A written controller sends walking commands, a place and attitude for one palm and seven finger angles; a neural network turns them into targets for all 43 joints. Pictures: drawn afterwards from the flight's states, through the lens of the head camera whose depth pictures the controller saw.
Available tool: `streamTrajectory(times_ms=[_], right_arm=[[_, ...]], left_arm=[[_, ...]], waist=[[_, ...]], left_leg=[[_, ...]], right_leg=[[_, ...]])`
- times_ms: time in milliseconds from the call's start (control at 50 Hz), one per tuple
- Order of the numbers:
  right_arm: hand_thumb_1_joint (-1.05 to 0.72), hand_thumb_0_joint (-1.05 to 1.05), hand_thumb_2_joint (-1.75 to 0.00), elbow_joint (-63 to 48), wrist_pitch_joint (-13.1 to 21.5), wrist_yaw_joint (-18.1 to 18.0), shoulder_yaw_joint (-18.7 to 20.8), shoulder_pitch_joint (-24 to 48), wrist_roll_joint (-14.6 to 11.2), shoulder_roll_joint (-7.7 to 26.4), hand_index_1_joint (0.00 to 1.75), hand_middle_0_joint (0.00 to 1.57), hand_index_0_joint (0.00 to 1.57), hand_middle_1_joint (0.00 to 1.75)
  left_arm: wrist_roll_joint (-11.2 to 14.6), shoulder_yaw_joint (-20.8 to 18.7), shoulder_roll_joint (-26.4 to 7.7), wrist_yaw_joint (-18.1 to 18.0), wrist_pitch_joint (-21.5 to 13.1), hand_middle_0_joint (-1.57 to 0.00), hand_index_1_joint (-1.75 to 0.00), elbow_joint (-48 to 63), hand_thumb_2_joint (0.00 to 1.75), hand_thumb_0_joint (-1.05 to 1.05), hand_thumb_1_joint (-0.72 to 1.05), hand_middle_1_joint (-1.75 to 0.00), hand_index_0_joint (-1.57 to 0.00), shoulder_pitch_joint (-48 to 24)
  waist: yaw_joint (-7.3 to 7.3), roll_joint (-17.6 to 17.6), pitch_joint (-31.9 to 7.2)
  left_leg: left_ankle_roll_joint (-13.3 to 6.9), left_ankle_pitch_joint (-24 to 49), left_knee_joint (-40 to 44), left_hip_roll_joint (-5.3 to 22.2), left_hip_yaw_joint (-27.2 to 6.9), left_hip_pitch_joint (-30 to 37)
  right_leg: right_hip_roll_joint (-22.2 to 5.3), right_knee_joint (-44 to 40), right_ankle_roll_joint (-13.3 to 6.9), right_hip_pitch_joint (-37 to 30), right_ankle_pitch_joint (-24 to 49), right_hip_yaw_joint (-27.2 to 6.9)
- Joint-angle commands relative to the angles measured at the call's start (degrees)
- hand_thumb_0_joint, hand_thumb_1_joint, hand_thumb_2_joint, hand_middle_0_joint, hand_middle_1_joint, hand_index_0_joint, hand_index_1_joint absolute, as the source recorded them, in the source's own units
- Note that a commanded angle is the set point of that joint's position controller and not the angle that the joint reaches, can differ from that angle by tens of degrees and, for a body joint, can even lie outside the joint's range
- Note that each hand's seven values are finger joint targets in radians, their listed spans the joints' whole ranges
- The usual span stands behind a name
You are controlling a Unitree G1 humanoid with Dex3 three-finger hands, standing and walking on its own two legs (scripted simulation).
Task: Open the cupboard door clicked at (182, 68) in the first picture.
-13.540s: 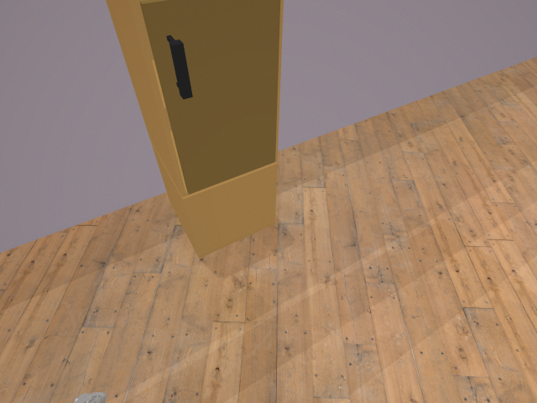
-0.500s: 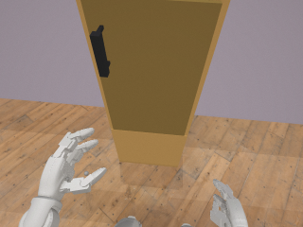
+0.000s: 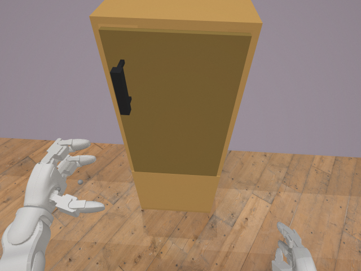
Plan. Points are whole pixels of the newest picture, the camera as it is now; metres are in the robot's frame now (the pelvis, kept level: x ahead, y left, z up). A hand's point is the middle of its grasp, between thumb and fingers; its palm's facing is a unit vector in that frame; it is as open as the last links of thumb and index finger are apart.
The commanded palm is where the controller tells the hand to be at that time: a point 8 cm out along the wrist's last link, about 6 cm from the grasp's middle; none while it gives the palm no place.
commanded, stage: raise the hand with hooked fingers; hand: left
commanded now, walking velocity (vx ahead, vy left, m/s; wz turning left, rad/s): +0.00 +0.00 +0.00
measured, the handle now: (123, 87) +0.53 +0.20 +0.13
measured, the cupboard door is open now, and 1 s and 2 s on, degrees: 0 0 0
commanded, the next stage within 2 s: move the hooked fingers beside the handle in 0.90 s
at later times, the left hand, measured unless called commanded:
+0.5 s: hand (59, 139) +0.31 +0.26 +0.16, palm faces +0.07 -1.00 -0.06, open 13.9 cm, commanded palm +0.27 +0.30 +0.16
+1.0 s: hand (71, 144) +0.30 +0.24 +0.16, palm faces +0.07 -1.00 -0.05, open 13.9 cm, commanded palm +0.27 +0.29 +0.16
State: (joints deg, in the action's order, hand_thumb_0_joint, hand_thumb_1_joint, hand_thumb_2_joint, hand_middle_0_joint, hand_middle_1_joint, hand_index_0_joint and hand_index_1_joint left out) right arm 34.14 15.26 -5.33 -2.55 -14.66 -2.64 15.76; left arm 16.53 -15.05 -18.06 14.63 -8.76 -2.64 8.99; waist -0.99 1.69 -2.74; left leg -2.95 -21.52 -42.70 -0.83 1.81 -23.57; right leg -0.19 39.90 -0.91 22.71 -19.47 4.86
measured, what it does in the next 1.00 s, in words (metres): stands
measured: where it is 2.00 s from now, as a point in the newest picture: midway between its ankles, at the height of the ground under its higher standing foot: outside the picture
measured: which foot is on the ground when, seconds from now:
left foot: down 0.00-1.00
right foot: down 0.00-1.00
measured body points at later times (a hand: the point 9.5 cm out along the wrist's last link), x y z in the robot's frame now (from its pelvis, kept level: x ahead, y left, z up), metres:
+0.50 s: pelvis +0.01 -0.02 +0.02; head +0.00 -0.03 +0.47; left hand +0.30 +0.31 +0.17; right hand +0.18 -0.26 -0.06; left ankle +0.01 +0.08 -0.72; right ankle +0.01 -0.11 -0.72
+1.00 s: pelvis +0.00 -0.03 +0.02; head +0.00 -0.04 +0.47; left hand +0.29 +0.29 +0.16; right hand +0.17 -0.27 -0.06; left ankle +0.01 +0.08 -0.72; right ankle +0.01 -0.11 -0.72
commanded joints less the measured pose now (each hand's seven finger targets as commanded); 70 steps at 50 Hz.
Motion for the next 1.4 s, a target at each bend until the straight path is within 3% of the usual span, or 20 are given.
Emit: streamTrajectory(times_ms=[0,40,280,320,380,420,460,540,580,640,700,740,800,980,1060,1180,1200,1280,1320,1380], right_arm=[[-0.9,0.0,-0.9,-8.08,2.83,-0.67,1.94,4.54,-0.29,6.99,0.3,0.2,0.2,0.3],[-0.9,0.0,-0.9,-7.98,2.58,-0.86,1.68,4.52,-0.26,7.19,0.3,0.2,0.2,0.3],[-0.9,0.0,-0.9,-7.4,1.49,-1.81,0.87,5.89,-0.81,7.0,0.3,0.2,0.2,0.3],[-0.9,0.0,-0.9,-7.31,1.29,-2.03,0.86,5.93,-0.88,7.13,0.3,0.2,0.2,0.3],[-0.9,0.0,-0.9,-7.25,1.03,-2.1,0.79,6.13,-1.15,7.26,0.3,0.2,0.2,0.3],[-0.9,0.0,-0.9,-7.33,1.05,-1.92,0.96,5.63,-1.21,7.27,0.3,0.2,0.2,0.3],[-0.9,0.0,-0.9,-7.69,0.94,-1.4,1.2,5.63,-1.28,7.5,0.3,0.2,0.2,0.3],[-0.9,0.0,-0.9,-8.4,0.76,-0.78,1.55,5.62,-1.02,7.75,0.3,0.2,0.2,0.3],[-0.9,0.0,-0.9,-8.4,0.73,-0.82,1.68,5.83,-1.04,7.52,0.3,0.2,0.2,0.3],[-0.9,0.0,-0.9,-8.2,0.63,-0.96,1.7,5.48,-0.79,7.41,0.3,0.2,0.2,0.3],[-0.9,0.0,-0.9,-7.86,0.65,-1.3,1.55,5.92,-0.98,7.16,0.3,0.2,0.2,0.3],[-0.9,0.0,-0.9,-7.96,0.51,-1.44,1.61,5.76,-0.93,7.27,0.3,0.2,0.2,0.3],[-0.9,0.0,-0.9,-7.7,0.54,-1.73,1.51,6.02,-1.24,7.07,0.3,0.2,0.2,0.3],[-0.9,0.0,-0.9,-7.85,0.57,-1.83,1.42,6.39,-1.23,7.03,0.3,0.2,0.2,0.3],[-0.9,0.0,-0.9,-6.83,0.3,-2.48,1.21,6.06,-1.47,7.34,0.3,0.2,0.2,0.3],[-0.9,0.0,-0.9,-5.76,0.12,-2.76,1.2,4.31,-1.25,7.73,0.3,0.2,0.2,0.3],[-0.9,0.0,-0.9,-5.9,0.15,-2.65,1.22,4.27,-1.18,7.73,0.3,0.2,0.2,0.3],[-0.9,0.0,-0.9,-6.4,-0.07,-2.12,1.39,3.23,-1.19,8.0,0.3,0.2,0.2,0.3],[-0.9,0.0,-0.9,-6.54,-0.28,-1.93,1.43,2.8,-1.24,8.06,0.3,0.2,0.2,0.3],[-0.9,0.0,-0.9,-6.78,-0.6,-1.52,1.87,1.84,-1.12,8.44,0.3,0.2,0.2,0.3]], left_arm=[[1.54,-7.29,-12.06,2.36,-1.1,-0.3,-1.2,9.34,0.3,0.0,-0.5,-1.2,-0.3,-15.74],[1.81,-8.53,-13.69,3.75,0.43,-0.3,-1.2,7.09,0.3,0.0,-0.5,-1.2,-0.3,-17.23],[2.6,-13.54,-20.85,8.27,4.9,-0.3,-1.2,1.11,0.3,0.0,-0.5,-1.2,-0.3,-30.78],[2.71,-14.41,-22.0,8.83,5.34,-0.3,-1.2,-1.03,0.3,0.0,-0.5,-1.2,-0.3,-32.08],[2.57,-14.77,-23.85,9.94,5.78,-0.3,-1.2,-2.31,0.3,0.0,-0.5,-1.2,-0.3,-35.69],[2.91,-13.13,-21.06,10.69,6.39,-0.3,-1.2,-5.3,0.3,0.0,-0.5,-1.2,-0.3,-32.63],[3.51,-13.15,-20.58,11.48,6.92,-0.3,-1.2,-6.35,0.3,0.0,-0.5,-1.2,-0.3,-30.49],[3.41,-15.58,-23.31,10.67,6.54,-0.3,-1.2,-3.24,0.3,0.0,-0.5,-1.2,-0.3,-30.53],[3.13,-16.13,-23.57,9.7,6.06,-0.3,-1.2,-1.89,0.3,0.0,-0.5,-1.2,-0.3,-31.79],[2.79,-16.71,-24.35,8.34,4.8,-0.3,-1.2,0.29,0.3,0.0,-0.5,-1.2,-0.3,-32.79],[2.57,-15.82,-23.02,8.18,4.79,-0.3,-1.2,-1.38,0.3,0.0,-0.5,-1.2,-0.3,-33.22],[2.65,-15.57,-23.05,8.39,4.99,-0.3,-1.2,-1.72,0.3,0.0,-0.5,-1.2,-0.3,-32.78],[2.44,-14.29,-21.74,8.88,5.47,-0.3,-1.2,-2.76,0.3,0.0,-0.5,-1.2,-0.3,-33.08],[2.92,-15.2,-22.6,8.88,5.57,-0.3,-1.2,-3.17,0.3,0.0,-0.5,-1.2,-0.3,-33.11],[2.05,-12.84,-22.55,8.71,5.5,-0.3,-1.2,-6.68,0.3,0.0,-0.5,-1.2,-0.3,-40.88],[0.93,-13.27,-25.1,8.88,3.72,-0.3,-1.2,-12.88,0.3,0.0,-0.5,-1.2,-0.3,-46.27],[0.76,-13.48,-25.38,9.1,3.37,-0.3,-1.2,-13.57,0.3,0.0,-0.5,-1.2,-0.3,-45.99],[1.0,-13.17,-24.95,9.59,2.9,-0.3,-1.2,-16.24,0.3,0.0,-0.5,-1.2,-0.3,-46.06],[0.59,-12.52,-24.4,9.45,3.07,-0.3,-1.2,-16.94,0.3,0.0,-0.5,-1.2,-0.3,-46.09],[0.37,-13.93,-25.81,8.63,2.55,-0.3,-1.2,-16.7,0.3,0.0,-0.5,-1.2,-0.3,-46.52]], waist=[[-0.59,2.7,-7.45],[-0.81,1.52,-7.42],[-0.74,3.27,-8.12],[-0.61,1.3,-8.12],[-0.54,3.84,-8.36],[-0.57,2.32,-8.05],[-1.05,0.48,-8.25],[-1.94,0.06,-9.72],[-1.63,2.14,-9.7],[-1.56,1.82,-10.35],[-1.07,3.31,-8.39],[-1.12,1.18,-8.85],[-0.67,2.57,-8.05],[-0.86,0.47,-8.22],[0.9,0.85,-5.65],[1.1,1.33,-9.42],[0.75,2.8,-10.04],[0.38,1.58,-10.86],[0.45,3.33,-10.75],[0.05,1.26,-12.74]], left_leg=[[2.5,13.05,11.2,1.4,-5.16,6.87],[2.19,14.64,11.41,1.35,-5.02,7.87],[1.6,16.35,14.09,0.94,-4.55,12.22],[1.43,15.82,14.43,0.94,-4.5,12.03],[1.31,16.3,14.88,0.87,-4.22,13.15],[1.28,16.83,14.8,0.85,-4.02,12.91],[1.1,17.51,14.11,0.75,-3.58,11.94],[1.01,18.61,13.72,0.74,-3.2,11.62],[0.94,17.86,13.88,0.58,-2.74,11.91],[0.83,17.95,13.93,0.74,-2.44,12.37],[0.8,15.53,14.44,0.58,-2.3,11.7],[0.59,15.6,13.98,0.78,-1.96,11.63],[0.71,14.73,14.3,0.66,-2.0,11.42],[0.65,13.27,14.15,0.61,-2.13,10.66],[0.74,10.53,14.08,0.78,-2.46,9.8],[0.78,11.68,13.71,0.83,-3.02,9.85],[0.86,12.36,13.66,0.77,-2.93,10.03],[0.86,14.22,13.6,0.79,-3.14,10.15],[1.03,14.94,13.68,0.84,-2.95,10.16],[1.03,16.11,13.81,1.06,-3.28,10.56]], right_leg=[[1.16,-7.16,-0.98,-4.58,9.64,-0.99],[1.44,-8.0,-1.05,-5.88,11.55,-1.32],[1.06,-12.11,-1.05,-9.13,14.29,-2.16],[0.98,-12.71,-0.86,-9.58,13.95,-2.23],[0.87,-13.32,-1.02,-10.04,14.56,-2.66],[0.81,-13.14,-0.94,-9.86,15.39,-2.43],[0.54,-12.82,-0.77,-10.53,17.1,-3.07],[0.56,-12.43,-0.66,-11.4,18.05,-3.43],[0.39,-12.73,-0.58,-10.92,17.44,-3.76],[0.41,-12.79,-0.49,-11.87,17.42,-4.03],[0.11,-13.64,-0.44,-10.78,15.19,-4.57],[0.04,-13.78,-0.12,-11.32,15.41,-5.15],[-0.03,-13.96,-0.14,-10.73,14.49,-4.9],[-0.15,-14.45,0.13,-10.62,12.39,-5.66],[-0.12,-15.09,0.11,-7.87,8.46,-5.76],[-0.21,-13.98,-0.34,-9.03,10.02,-5.58],[-0.24,-13.58,-0.49,-9.21,10.96,-5.4],[0.15,-12.5,-0.71,-8.98,13.92,-4.53],[0.18,-12.13,-0.81,-8.15,14.64,-4.07],[0.46,-11.61,-0.87,-8.82,15.44,-3.75]])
